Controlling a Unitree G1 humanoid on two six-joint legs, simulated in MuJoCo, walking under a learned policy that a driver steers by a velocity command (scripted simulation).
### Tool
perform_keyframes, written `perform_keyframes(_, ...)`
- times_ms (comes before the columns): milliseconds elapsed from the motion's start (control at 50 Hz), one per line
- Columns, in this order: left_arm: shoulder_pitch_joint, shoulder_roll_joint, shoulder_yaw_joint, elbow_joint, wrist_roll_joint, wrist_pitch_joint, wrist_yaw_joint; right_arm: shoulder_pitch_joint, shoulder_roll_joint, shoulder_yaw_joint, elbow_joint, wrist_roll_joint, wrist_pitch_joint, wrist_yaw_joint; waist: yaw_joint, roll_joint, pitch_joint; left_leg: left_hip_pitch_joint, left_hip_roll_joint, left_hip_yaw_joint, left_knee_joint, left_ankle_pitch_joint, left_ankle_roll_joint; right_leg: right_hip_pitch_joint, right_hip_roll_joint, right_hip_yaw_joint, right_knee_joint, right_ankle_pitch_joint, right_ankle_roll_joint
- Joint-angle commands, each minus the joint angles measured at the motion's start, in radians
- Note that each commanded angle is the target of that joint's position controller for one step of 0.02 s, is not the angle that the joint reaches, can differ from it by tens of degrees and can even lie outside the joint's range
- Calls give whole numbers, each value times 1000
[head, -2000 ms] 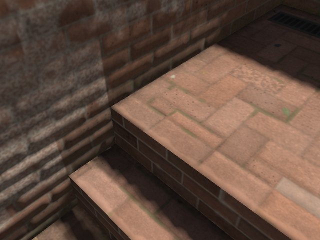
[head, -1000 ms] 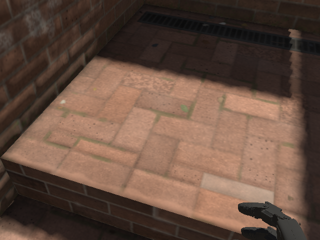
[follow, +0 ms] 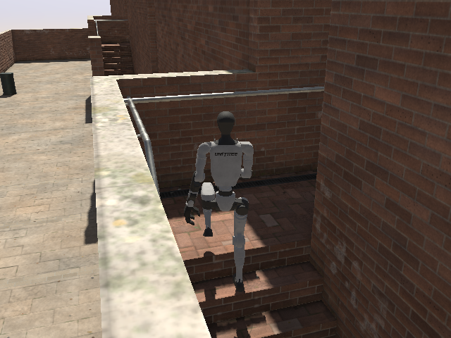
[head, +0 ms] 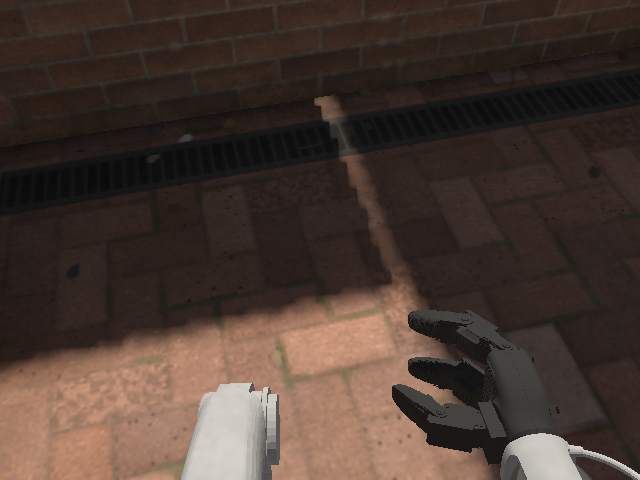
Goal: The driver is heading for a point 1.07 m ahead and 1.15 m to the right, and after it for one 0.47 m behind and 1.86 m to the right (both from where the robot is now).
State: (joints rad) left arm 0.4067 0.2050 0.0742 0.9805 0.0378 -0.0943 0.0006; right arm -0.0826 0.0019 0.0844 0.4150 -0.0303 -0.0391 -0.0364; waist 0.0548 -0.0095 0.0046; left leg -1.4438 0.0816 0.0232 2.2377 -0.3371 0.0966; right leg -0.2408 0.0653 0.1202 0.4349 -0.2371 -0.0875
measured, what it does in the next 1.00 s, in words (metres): climbs, turning right: left foot 0.20 m higher, then right foot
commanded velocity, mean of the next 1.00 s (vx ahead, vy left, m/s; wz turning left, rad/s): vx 0.41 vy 0.00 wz -0.35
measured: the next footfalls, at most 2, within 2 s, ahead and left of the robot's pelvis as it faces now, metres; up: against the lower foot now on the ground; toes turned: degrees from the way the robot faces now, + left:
left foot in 0.12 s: +0.22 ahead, +0.16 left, +0.20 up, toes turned +2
right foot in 0.66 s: +0.40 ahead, -0.10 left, +0.20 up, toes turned -19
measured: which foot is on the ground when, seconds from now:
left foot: up 0.00-0.10, down 0.12-0.66, up 0.68-1.00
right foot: down 0.00-0.14, up 0.16-0.64, down 0.66-1.00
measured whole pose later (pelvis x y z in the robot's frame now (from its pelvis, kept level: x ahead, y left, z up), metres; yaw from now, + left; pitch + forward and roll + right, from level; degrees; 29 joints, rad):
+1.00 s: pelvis +0.42 -0.04 +0.21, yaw -20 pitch +2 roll +0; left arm 0.42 0.18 0.04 0.79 0.01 -0.07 0.00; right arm 0.11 -0.19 0.00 0.73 -0.01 -0.02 -0.02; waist 0.06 0.04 0.00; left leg -0.57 0.05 0.00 0.80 -0.20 0.00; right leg -0.13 0.08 -0.01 0.34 -0.24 -0.09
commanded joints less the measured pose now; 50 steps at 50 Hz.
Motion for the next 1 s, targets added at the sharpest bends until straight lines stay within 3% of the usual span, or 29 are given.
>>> perform_keyframes(20, 25, 114, 31, -57, -18, -8, 45, -221, -52, -15, -147, -11, 10, 34, 12, -87, -43, 388, 46, 87, -408, -16, 24, -184, -202, 219, -490, 7, -190)
perform_keyframes(60, -47, 154, 50, -132, -9, 3, 48, -50, -50, -30, -72, -6, 13, 65, -51, -74, -153, 771, -4, 141, -710, -167, 55, -174, -185, 92, -415, 419, -154)
perform_keyframes(120, -77, 252, 81, -206, -21, -7, 5, 229, -161, -92, 57, 27, 42, 34, -179, -170, -355, 1030, -154, 121, -1018, -390, 12, 94, -197, 36, 60, 1378, -142)
perform_keyframes(140, -173, 208, 74, -248, -36, -28, -18, 423, -284, -133, 92, 2, 20, 20, -282, -37, -425, 1237, 31, -283, -1246, -593, 63, -125, -114, 15, 450, 1208, -94)
perform_keyframes(160, -269, 79, 56, -360, 8, -19, -46, 458, -432, -167, 108, -6, 32, 5, -257, 403, -444, 1332, 223, -941, -1770, -1050, 136, -504, 82, 14, 848, 170, -39)
perform_keyframes(180, -261, -5, 42, -389, 65, -24, -51, 282, -396, -168, 104, 5, 33, -14, -164, 311, -344, 1214, 262, -1191, -1927, -1227, 150, -692, 78, 190, 1293, 114, -55)
perform_keyframes(200, -274, -56, 21, -408, 68, -20, -46, 137, -331, -154, 118, 7, 20, -23, -79, 244, -182, 1062, 274, -1071, -1893, -1082, 152, -777, 50, 147, 1482, 146, -56)
perform_keyframes(220, -213, -48, 6, -396, 63, 11, -29, 92, -263, -140, 169, 5, 6, -18, -13, 122, -62, 937, 277, -856, -1798, -956, 133, -782, 7, 62, 1525, 124, -55)
perform_keyframes(260, -140, -24, -2, -387, 41, 52, -11, 144, -180, -122, 271, -42, -33, -11, 60, 24, 8, 828, 244, -528, -1728, -644, 48, -748, 3, 55, 1536, 71, -48)
perform_keyframes(280, -130, -32, -10, -381, 28, 74, -10, 174, -169, -121, 321, -43, -46, -11, 62, 24, 30, 824, 236, -412, -1712, -518, 16, -738, 1, 52, 1533, 74, -46)
perform_keyframes(300, -160, -64, -23, -403, 10, 83, -5, 247, -185, -129, 365, -41, -60, -1, 59, 47, 66, 876, 226, -349, -1728, -484, 14, -802, -24, 67, 1477, 34, -43)
perform_keyframes(340, -220, -55, -25, -427, -5, 93, 1, 297, -203, -138, 394, -35, -78, 3, 54, 23, 122, 896, 228, -276, -1778, -351, -1, -833, -32, 107, 1408, 80, -28)
perform_keyframes(360, -222, -21, -23, -442, -19, 88, -3, 297, -271, -151, 368, -26, -79, -3, 54, 46, 125, 913, 236, -215, -1873, -350, 18, -783, -61, 91, 1213, 26, -13)
perform_keyframes(400, -257, 54, -2, -431, -31, 98, -34, 283, -332, -167, 345, -21, -86, -8, 42, 46, 112, 930, 170, -34, -1990, -182, 15, -588, -74, -34, 855, 111, 12)
perform_keyframes(420, -249, 63, 8, -406, -52, 96, -48, 293, -345, -170, 346, -20, -98, -5, 28, 92, 96, 996, 176, 7, -2047, -72, 21, -516, -110, -73, 761, 128, 19)
perform_keyframes(440, -256, 67, 10, -388, -51, 94, -59, 342, -348, -172, 355, -8, -100, -8, 4, 81, 78, 1052, 165, 59, -2093, -34, 16, -447, -128, -124, 678, 125, 14)
perform_keyframes(480, -316, 39, 7, -394, -52, 77, -77, 423, -352, -171, 381, 15, -104, -6, -47, 97, 107, 1177, 170, 106, -2161, 50, 25, -360, -140, -195, 430, 115, -20)
perform_keyframes(540, -385, 8, 9, -378, -22, 70, -80, 515, -357, -166, 419, 17, -80, -2, -100, 79, 85, 1416, 163, 142, -2140, 282, 43, -300, -77, -281, 234, 84, -56)
perform_keyframes(580, -356, 11, 14, -372, 2, 66, -70, 545, -390, -172, 441, 37, -73, -2, -92, 123, 35, 1546, 157, 172, -2013, 660, 44, -237, -2, -318, 139, 43, -63)
perform_keyframes(620, -153, 19, 24, -315, 21, 53, -70, 516, -408, -170, 447, 49, -49, -3, 24, 160, -55, 1478, 138, 222, -1763, 899, 39, 60, 45, -289, -8, 61, -78)
perform_keyframes(640, 5, 62, 40, -265, 34, 40, -59, 475, -388, -162, 423, 50, -47, -1, 106, 157, -144, 1308, 116, 215, -1587, 736, 23, 308, -1, -217, 3, 50, -82)
perform_keyframes(660, 130, 118, 49, -251, 28, 27, -50, 437, -321, -140, 361, 17, -38, 8, 153, 44, -261, 1102, 81, 179, -1339, 273, 36, 509, -223, 29, 16, -35, -61)
perform_keyframes(680, 97, 267, 71, -269, 36, 21, -28, 472, -225, -124, 288, 51, -42, 25, 51, -233, -295, 739, -88, 89, -1091, -189, -18, 675, -466, 502, -78, 151, -179)
perform_keyframes(700, 80, 234, 71, -293, 19, 21, -5, 453, -296, -138, 313, 35, -44, 18, 84, -75, -294, 714, -66, -41, -940, -142, -23, 572, -486, 465, -98, 432, -227)
perform_keyframes(740, -39, 107, 18, -291, -6, -4, -12, 410, -292, -130, 303, 44, -58, 24, -6, -36, -155, 793, -16, -79, -949, -32, -33, 320, -390, 180, -91, 735, -189)
perform_keyframes(780, -94, 36, -15, -287, -25, -18, -8, 456, -275, -125, 329, 16, -30, 31, -75, -65, -97, 896, 7, -66, -1054, 11, -55, 159, -315, 35, -147, 831, -108)
perform_keyframes(840, -53, 86, -16, -266, -36, -32, 6, 454, -266, -121, 341, -1, 0, 39, -110, -80, -57, 926, -30, -9, -1153, 73, -93, 92, -252, -30, -152, 1014, -103)
perform_keyframes(920, -11, 135, 1, -250, -35, -7, 9, 320, -250, -106, 303, 20, 12, 22, -82, -117, -21, 934, -53, 5, -1372, 162, -102, 63, -193, -64, -117, 961, -90)
perform_keyframes(1000, 27, 146, 15, -244, -23, 29, 8, 241, -270, -110, 264, 18, 24, -2, -40, -114, -29, 950, -64, 4, -1470, 138, -96, 93, -217, 12, -61, 843, -119)
Velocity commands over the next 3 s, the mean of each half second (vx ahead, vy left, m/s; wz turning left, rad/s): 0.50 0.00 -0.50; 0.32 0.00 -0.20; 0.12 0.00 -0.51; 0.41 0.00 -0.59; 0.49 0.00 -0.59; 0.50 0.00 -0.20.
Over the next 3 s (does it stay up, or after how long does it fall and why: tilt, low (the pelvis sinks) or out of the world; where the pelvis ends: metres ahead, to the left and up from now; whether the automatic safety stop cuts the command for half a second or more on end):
stays up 0.86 -0.70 0.18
